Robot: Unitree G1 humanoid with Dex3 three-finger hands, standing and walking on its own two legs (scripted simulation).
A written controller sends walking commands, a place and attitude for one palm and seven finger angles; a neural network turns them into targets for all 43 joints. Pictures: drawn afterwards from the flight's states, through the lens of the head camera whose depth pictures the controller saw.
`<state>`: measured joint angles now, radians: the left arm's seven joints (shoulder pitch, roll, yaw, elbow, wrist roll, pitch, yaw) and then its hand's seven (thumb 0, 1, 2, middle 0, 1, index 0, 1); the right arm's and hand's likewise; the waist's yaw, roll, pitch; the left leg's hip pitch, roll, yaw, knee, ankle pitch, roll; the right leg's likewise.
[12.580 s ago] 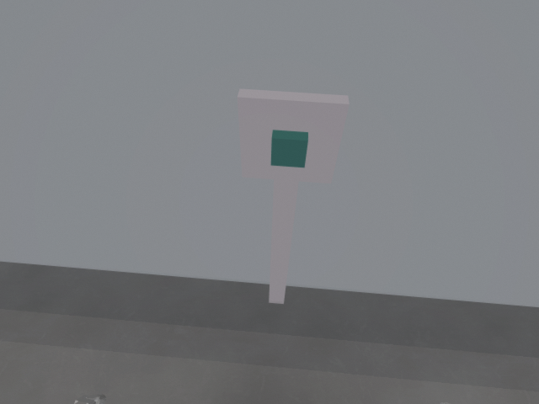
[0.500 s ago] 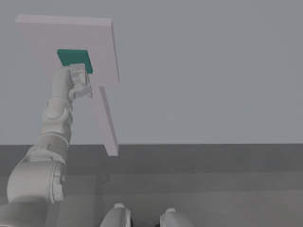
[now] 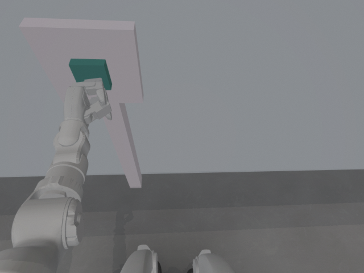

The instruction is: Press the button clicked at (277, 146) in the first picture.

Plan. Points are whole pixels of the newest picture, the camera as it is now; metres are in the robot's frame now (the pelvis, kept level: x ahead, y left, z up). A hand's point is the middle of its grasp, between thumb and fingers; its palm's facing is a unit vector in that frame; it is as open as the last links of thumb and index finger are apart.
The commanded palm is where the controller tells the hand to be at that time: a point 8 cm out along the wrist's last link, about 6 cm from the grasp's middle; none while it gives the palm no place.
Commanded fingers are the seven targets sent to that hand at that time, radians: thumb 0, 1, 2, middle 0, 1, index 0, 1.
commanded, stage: pull the fist back off the button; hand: left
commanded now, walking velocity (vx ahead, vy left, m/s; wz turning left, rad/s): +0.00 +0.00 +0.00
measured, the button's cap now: (92, 73) +0.53 +0.18 +0.12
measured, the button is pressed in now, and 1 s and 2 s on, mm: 6 0 0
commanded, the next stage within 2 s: draw the hand back to the body in 0.76 s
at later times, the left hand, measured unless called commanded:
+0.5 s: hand (102, 125) +0.41 +0.15 +0.08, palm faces +0.00 -1.00 -0.01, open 3.1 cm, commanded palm +0.38 +0.20 +0.09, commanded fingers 0.00 0.90 0.90 -1.30 -1.50 -1.30 -1.50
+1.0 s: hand (100, 139) +0.37 +0.15 +0.10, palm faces +0.00 -1.00 -0.03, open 3.1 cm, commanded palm +0.33 +0.21 +0.11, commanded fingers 0.00 0.90 0.90 -1.30 -1.50 -1.30 -1.50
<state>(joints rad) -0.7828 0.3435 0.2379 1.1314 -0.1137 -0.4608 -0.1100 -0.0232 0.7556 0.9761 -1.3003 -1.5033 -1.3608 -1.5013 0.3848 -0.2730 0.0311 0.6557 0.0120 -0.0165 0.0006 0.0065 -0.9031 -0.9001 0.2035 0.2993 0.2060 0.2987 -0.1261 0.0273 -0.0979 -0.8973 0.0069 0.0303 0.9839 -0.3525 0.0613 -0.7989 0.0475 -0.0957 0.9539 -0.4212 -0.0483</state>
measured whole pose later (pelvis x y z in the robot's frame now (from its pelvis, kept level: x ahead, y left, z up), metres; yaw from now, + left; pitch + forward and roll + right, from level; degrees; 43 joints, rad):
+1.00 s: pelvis +0.04 -0.02 +0.02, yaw +0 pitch +9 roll -1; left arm -0.10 0.23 0.12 0.34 -0.22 -0.29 -0.14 0.01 0.90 0.90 -1.30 -1.50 -1.30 -1.50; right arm 0.24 -0.24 0.04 0.55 0.04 0.00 -0.02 0.01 -0.90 -0.90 0.20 0.30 0.21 0.30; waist -0.02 0.03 -0.10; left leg -0.65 0.00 0.04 0.87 -0.39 0.04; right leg -0.56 0.05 -0.07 0.86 -0.46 -0.06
